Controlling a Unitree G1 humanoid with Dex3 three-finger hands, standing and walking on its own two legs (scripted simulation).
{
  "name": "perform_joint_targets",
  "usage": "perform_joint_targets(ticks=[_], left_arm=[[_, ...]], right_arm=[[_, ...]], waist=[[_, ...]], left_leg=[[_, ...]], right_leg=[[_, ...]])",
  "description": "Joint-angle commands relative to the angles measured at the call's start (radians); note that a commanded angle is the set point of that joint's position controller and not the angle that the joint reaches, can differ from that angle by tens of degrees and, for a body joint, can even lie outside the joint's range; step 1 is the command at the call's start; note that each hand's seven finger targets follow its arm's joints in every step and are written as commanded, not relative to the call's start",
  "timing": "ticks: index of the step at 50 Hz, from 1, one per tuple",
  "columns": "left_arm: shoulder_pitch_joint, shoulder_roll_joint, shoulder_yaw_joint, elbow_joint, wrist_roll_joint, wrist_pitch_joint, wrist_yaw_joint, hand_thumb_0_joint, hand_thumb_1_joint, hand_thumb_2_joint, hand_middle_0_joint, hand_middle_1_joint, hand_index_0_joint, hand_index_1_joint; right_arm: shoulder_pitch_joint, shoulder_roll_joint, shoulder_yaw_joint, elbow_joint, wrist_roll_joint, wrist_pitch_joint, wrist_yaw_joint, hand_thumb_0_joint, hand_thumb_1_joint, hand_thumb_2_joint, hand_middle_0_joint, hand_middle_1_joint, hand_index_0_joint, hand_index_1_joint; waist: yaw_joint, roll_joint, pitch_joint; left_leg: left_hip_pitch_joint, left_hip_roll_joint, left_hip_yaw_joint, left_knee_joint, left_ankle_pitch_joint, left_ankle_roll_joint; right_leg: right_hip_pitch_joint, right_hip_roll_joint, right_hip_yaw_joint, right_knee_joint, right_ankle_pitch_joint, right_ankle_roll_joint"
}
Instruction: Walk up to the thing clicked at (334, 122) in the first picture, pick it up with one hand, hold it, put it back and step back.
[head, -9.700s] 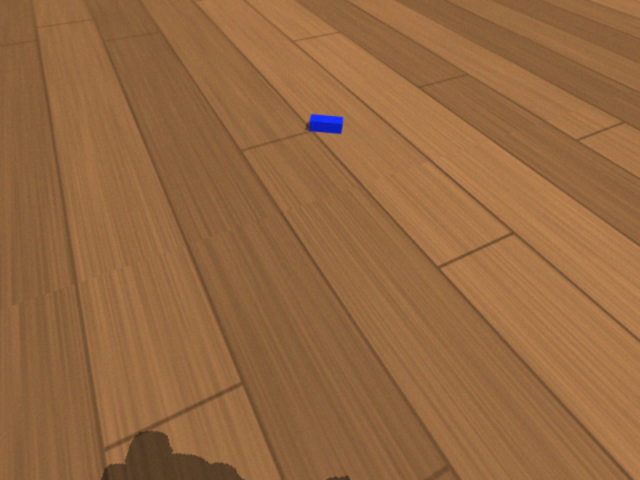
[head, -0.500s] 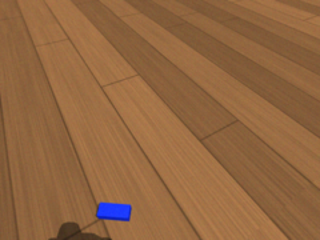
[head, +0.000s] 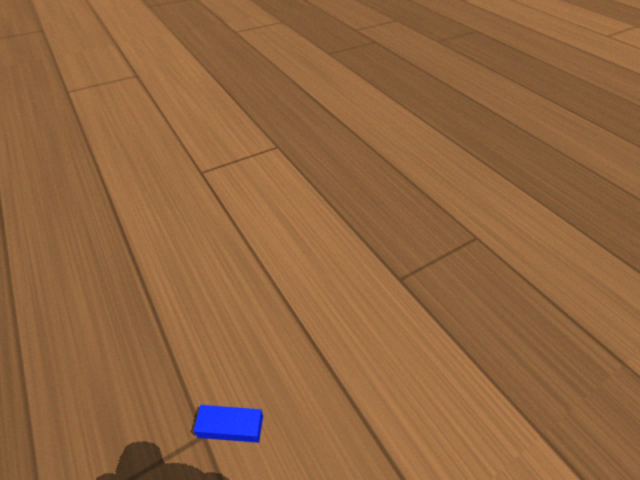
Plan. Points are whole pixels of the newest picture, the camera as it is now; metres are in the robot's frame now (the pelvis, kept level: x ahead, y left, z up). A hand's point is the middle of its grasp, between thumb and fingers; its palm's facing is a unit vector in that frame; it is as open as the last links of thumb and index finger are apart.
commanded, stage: stand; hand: left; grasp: from above
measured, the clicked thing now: (229, 423) +0.42 +0.26 -0.75
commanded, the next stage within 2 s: rise first in 0.12 s
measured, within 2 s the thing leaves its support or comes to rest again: neither
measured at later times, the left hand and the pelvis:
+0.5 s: hand out of the picture +0.17 +0.25 -0.17, palm faces -0.03 -0.94 -0.34, open 9.8 cm; pelvis -0.01 +0.00 -0.02, yaw -1 degrees
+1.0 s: hand out of the picture +0.13 +0.26 -0.23, palm faces -0.16 -0.88 -0.44, open 14.2 cm; pelvis -0.02 +0.01 -0.09, yaw -2 degrees
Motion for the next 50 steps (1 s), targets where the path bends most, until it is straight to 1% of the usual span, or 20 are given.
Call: perform_joint_targets(ticks=[1,10,11,12,13,14,15,17,19,22,23,24,25,27,29,34,35,40,43,50], left_arm=[[-0.021,0.210,0.042,-0.054,0.002,-0.019,0.015,0.000,0.899,0.900,-0.200,-0.300,-0.200,-0.300],[-0.025,0.217,0.044,-0.054,0.004,-0.020,0.016,0.000,0.899,0.900,-0.200,-0.300,-0.200,-0.300],[-0.028,0.215,0.044,-0.053,0.002,-0.020,0.015,0.000,0.819,0.980,-0.120,-0.380,-0.120,-0.380],[-0.379,0.044,0.040,-0.404,-0.055,-0.113,0.029,0.000,0.739,0.968,-0.156,-0.460,-0.124,-0.460],[-0.481,0.092,0.056,-0.362,-0.054,-0.105,0.035,0.000,0.659,0.969,-0.155,-0.540,-0.121,-0.540],[-0.317,0.145,0.099,-0.172,-0.038,-0.061,0.039,0.000,0.579,0.983,-0.129,-0.620,-0.104,-0.620],[-0.240,0.186,0.130,-0.119,-0.026,-0.044,0.031,0.000,0.499,0.999,-0.129,-0.700,-0.101,-0.700],[-0.317,0.253,0.166,-0.154,0.009,-0.050,0.017,0.000,0.339,0.995,-0.103,-0.860,-0.102,-0.860],[-0.194,0.231,0.186,-0.067,0.063,-0.027,-0.009,0.000,0.179,0.999,-0.047,-1.007,-0.074,-0.979],[-0.059,0.228,0.240,-0.121,0.112,0.013,-0.015,0.000,-0.061,1.017,-0.025,-1.088,-0.050,-1.062],[-0.060,0.209,0.230,-0.167,0.118,0.031,-0.010,0.000,-0.134,1.016,-0.028,-1.100,-0.050,-1.077],[-0.056,0.147,0.189,-0.150,0.126,0.062,-0.009,0.000,-0.196,1.014,-0.037,-1.107,-0.056,-1.087],[-0.108,0.150,0.179,-0.194,0.138,0.083,-0.006,0.000,-0.276,1.015,-0.040,-1.099,-0.052,-1.087],[-0.135,0.186,0.198,-0.241,0.150,0.117,0.004,0.000,-0.436,1.023,-0.053,-1.075,-0.045,-1.084],[-0.093,0.161,0.200,-0.265,0.152,0.137,0.014,0.000,-0.544,1.011,-0.063,-1.083,-0.053,-1.094],[-0.123,0.154,0.212,-0.439,0.174,0.125,0.022,0.000,-0.573,0.999,-0.073,-1.081,-0.069,-1.085],[-0.102,0.175,0.232,-0.475,0.179,0.121,0.025,0.000,-0.581,0.999,-0.077,-1.082,-0.072,-1.088],[-0.004,0.172,0.222,-0.627,0.216,0.134,0.028,0.000,-0.591,1.022,-0.076,-1.078,-0.058,-1.096],[0.055,0.146,0.212,-0.683,0.209,0.163,0.026,0.000,-0.597,1.018,-0.083,-1.075,-0.068,-1.091],[0.108,0.135,0.201,-0.740,0.239,0.198,0.021,0.000,-0.611,0.997,-0.091,-1.065,-0.083,-1.073]], right_arm=[[-0.036,-0.216,-0.044,-0.059,0.000,-0.020,-0.018,0.000,-0.900,-0.900,0.200,0.300,0.200,0.300],[-0.034,-0.209,-0.043,-0.059,-0.002,-0.017,-0.017,0.000,-0.900,-0.900,0.200,0.300,0.200,0.300],[-0.038,-0.207,-0.043,-0.060,-0.002,-0.017,-0.017,0.000,-0.859,-0.884,0.197,0.297,0.197,0.297],[-0.014,-0.047,-0.013,-0.338,0.069,-0.065,-0.040,0.000,-0.923,-0.903,0.200,0.300,0.200,0.300],[0.036,-0.077,-0.017,-0.284,0.070,-0.061,-0.049,0.000,-0.894,-0.895,0.200,0.300,0.200,0.300],[0.071,-0.101,-0.028,-0.266,0.066,-0.047,-0.055,0.000,-0.893,-0.897,0.200,0.300,0.200,0.300],[0.076,-0.107,-0.041,-0.293,0.068,-0.037,-0.056,0.000,-0.891,-0.896,0.200,0.300,0.200,0.300],[0.115,-0.106,-0.069,-0.334,0.057,-0.040,-0.069,0.000,-0.921,-0.905,0.200,0.300,0.200,0.300],[0.146,-0.098,-0.090,-0.365,0.039,-0.043,-0.058,0.000,-0.919,-0.904,0.200,0.300,0.200,0.300],[0.161,-0.085,-0.114,-0.437,0.030,-0.040,-0.041,0.000,-0.908,-0.902,0.200,0.300,0.200,0.300],[0.154,-0.073,-0.110,-0.462,0.030,-0.040,-0.038,0.000,-0.898,-0.900,0.200,0.300,0.200,0.300],[0.140,-0.069,-0.108,-0.480,0.035,-0.039,-0.034,0.000,-0.898,-0.900,0.200,0.300,0.200,0.300],[0.122,-0.068,-0.105,-0.502,0.037,-0.039,-0.034,0.000,-0.879,-0.895,0.200,0.300,0.200,0.300],[0.097,-0.071,-0.110,-0.541,0.039,-0.045,-0.028,0.000,-0.858,-0.890,0.200,0.300,0.200,0.300],[0.111,-0.058,-0.110,-0.565,0.037,-0.052,-0.021,0.000,-0.848,-0.887,0.201,0.300,0.200,0.300],[0.132,-0.052,-0.120,-0.613,0.028,-0.093,-0.017,0.000,-0.880,-0.894,0.201,0.300,0.200,0.300],[0.128,-0.049,-0.121,-0.621,0.027,-0.101,-0.019,0.000,-0.885,-0.896,0.201,0.300,0.200,0.300],[0.131,-0.039,-0.124,-0.647,0.019,-0.125,-0.036,0.000,-0.862,-0.890,0.200,0.300,0.200,0.300],[0.123,-0.038,-0.120,-0.661,0.016,-0.137,-0.040,0.000,-0.886,-0.896,0.200,0.300,0.200,0.300],[0.088,-0.034,-0.110,-0.693,0.008,-0.167,-0.045,0.000,-0.920,-0.905,0.201,0.300,0.200,0.300]], waist=[[0.000,-0.001,-0.068],[-0.003,-0.010,-0.063],[-0.004,-0.010,-0.059],[-0.122,0.045,-0.008],[-0.101,0.024,-0.041],[-0.087,-0.030,-0.025],[-0.049,-0.054,-0.029],[-0.042,-0.058,-0.178],[-0.032,-0.027,-0.255],[0.033,0.052,-0.369],[0.038,0.064,-0.376],[0.018,0.067,-0.315],[0.009,0.056,-0.296],[0.004,0.025,-0.260],[0.001,0.007,-0.268],[-0.022,0.021,-0.321],[-0.013,0.036,-0.344],[-0.020,0.063,-0.415],[-0.035,0.066,-0.417],[-0.039,0.086,-0.373]], left_leg=[[0.017,0.107,-0.082,-0.033,0.202,0.033],[0.008,0.103,-0.080,-0.034,0.166,0.033],[0.011,0.103,-0.080,-0.033,0.170,0.032],[-0.083,-0.031,0.059,0.029,0.024,0.024],[-0.078,-0.033,0.053,0.043,-0.006,0.026],[-0.119,-0.034,0.049,0.069,-0.017,0.031],[-0.156,-0.024,0.045,0.101,0.014,0.030],[-0.152,-0.026,0.041,0.169,0.087,0.035],[-0.212,-0.035,0.039,0.254,0.145,0.033],[-0.222,-0.047,0.042,0.301,0.216,0.023],[-0.221,-0.045,0.042,0.299,0.230,0.020],[-0.249,-0.041,0.041,0.306,0.205,0.014],[-0.268,-0.035,0.035,0.317,0.183,0.014],[-0.342,-0.025,0.027,0.349,0.105,0.014],[-0.389,-0.025,0.028,0.389,0.062,0.017],[-0.482,-0.011,0.019,0.510,-0.009,0.022],[-0.493,-0.011,0.017,0.530,-0.014,0.022],[-0.510,-0.003,0.014,0.605,0.022,0.026],[-0.532,0.002,0.004,0.627,0.019,0.025],[-0.632,0.012,-0.026,0.670,-0.098,0.018]], right_leg=[[-0.011,-0.104,0.086,-0.055,0.160,-0.034],[-0.005,-0.105,0.087,-0.060,0.149,-0.033],[-0.014,-0.104,0.086,-0.059,0.142,-0.035],[-0.251,0.029,0.033,0.016,0.116,-0.028],[-0.206,0.030,0.019,0.031,0.083,-0.030],[-0.218,0.037,0.008,0.045,0.062,-0.033],[-0.225,0.041,-0.001,0.077,0.069,-0.032],[-0.208,0.035,0.013,0.144,0.152,-0.027],[-0.225,0.031,0.020,0.231,0.214,-0.030],[-0.207,0.031,0.029,0.284,0.242,-0.040],[-0.213,0.034,0.028,0.285,0.240,-0.041],[-0.266,0.039,0.022,0.288,0.205,-0.044],[-0.298,0.042,0.018,0.292,0.178,-0.043],[-0.355,0.049,0.008,0.325,0.095,-0.042],[-0.402,0.050,0.008,0.362,0.052,-0.041],[-0.541,0.051,0.013,0.496,-0.014,-0.039],[-0.557,0.050,0.014,0.519,-0.019,-0.039],[-0.610,0.045,0.025,0.589,0.014,-0.037],[-0.638,0.045,0.022,0.612,0.002,-0.037],[-0.765,0.050,0.008,0.691,-0.111,-0.041]])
